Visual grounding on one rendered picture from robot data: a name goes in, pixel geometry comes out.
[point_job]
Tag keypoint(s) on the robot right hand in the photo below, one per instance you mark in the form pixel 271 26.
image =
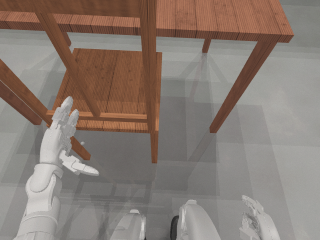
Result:
pixel 262 225

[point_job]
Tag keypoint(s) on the table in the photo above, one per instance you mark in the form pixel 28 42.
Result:
pixel 261 21

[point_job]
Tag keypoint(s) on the robot right shin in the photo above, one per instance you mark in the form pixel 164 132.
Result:
pixel 183 235

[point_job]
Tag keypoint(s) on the robot left hand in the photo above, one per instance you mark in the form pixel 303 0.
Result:
pixel 57 137

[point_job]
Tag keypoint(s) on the chair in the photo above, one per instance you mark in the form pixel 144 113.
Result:
pixel 113 90

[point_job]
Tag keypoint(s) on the right robot thigh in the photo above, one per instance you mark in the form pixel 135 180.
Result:
pixel 195 221

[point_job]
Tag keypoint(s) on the robot left forearm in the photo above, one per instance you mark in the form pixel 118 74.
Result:
pixel 41 216

